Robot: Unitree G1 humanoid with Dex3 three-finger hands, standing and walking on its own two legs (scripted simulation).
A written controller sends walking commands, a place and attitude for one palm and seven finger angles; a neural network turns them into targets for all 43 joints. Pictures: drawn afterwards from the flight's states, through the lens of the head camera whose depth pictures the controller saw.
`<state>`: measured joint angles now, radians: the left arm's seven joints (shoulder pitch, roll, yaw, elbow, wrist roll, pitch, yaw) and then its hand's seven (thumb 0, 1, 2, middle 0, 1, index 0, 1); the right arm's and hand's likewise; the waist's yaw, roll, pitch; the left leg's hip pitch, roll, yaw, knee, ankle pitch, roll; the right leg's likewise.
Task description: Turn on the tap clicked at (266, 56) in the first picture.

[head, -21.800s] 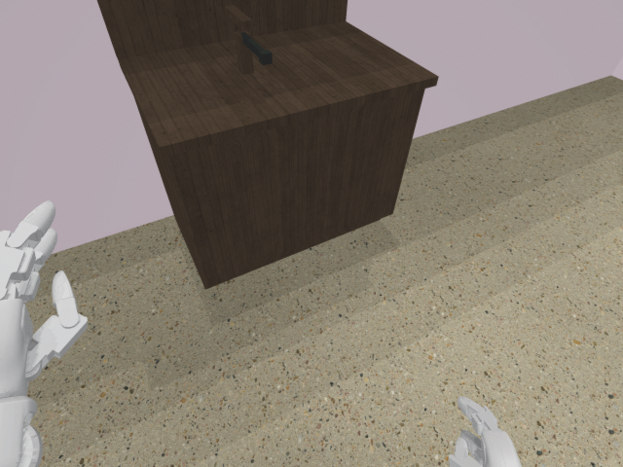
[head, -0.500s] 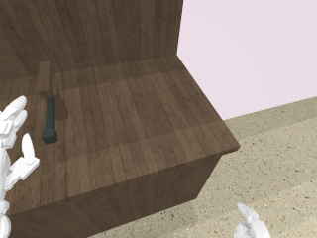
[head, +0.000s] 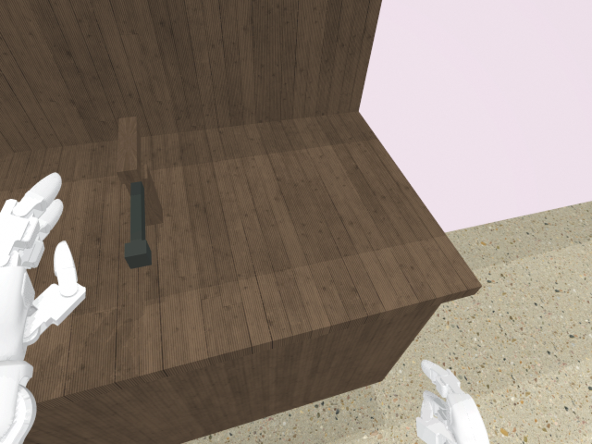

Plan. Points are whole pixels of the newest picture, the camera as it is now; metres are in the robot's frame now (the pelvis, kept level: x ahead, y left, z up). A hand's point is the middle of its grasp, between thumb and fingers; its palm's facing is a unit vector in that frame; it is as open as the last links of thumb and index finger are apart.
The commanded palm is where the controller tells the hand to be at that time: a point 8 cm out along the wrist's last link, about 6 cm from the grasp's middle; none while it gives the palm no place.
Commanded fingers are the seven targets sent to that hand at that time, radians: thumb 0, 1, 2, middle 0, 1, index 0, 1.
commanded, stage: come to a stop and stand still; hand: left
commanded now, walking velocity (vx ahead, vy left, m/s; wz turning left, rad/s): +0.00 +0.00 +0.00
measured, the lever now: (138, 254) +0.33 +0.26 +0.06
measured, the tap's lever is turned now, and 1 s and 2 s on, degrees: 0 0 0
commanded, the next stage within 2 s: look again from close up in 0.16 s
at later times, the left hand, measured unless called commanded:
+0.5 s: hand (78, 271) +0.23 +0.25 +0.17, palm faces +0.32 -0.86 -0.39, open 7.4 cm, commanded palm +0.16 +0.29 +0.17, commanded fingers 0.00 0.90 0.90 -0.20 -0.30 -0.20 -0.30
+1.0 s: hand (94, 287) +0.22 +0.23 +0.16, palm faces +0.33 -0.88 -0.35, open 7.4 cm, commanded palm +0.16 +0.27 +0.17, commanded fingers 0.00 0.90 0.90 -0.20 -0.30 -0.20 -0.30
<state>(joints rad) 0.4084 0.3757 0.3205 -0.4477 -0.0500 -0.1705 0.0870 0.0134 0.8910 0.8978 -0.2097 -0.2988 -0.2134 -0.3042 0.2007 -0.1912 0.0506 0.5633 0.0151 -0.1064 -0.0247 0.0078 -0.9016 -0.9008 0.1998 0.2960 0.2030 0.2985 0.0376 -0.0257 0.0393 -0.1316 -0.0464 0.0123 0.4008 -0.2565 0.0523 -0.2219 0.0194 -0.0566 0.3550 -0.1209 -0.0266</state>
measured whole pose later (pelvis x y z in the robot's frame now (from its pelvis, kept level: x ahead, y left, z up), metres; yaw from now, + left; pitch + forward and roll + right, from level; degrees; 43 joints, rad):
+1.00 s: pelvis -0.01 -0.01 -0.01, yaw -1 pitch -1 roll +0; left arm 0.37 0.38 0.37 -0.47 -0.07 -0.22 0.06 0.01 0.89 0.90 -0.21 -0.30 -0.21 -0.30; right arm 0.16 -0.16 0.02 0.53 0.01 -0.13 0.00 0.01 -0.90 -0.90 0.20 0.30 0.20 0.30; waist 0.03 -0.05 0.09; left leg -0.18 -0.03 0.03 0.50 -0.30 0.04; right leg -0.28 0.04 -0.05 0.45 -0.16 -0.04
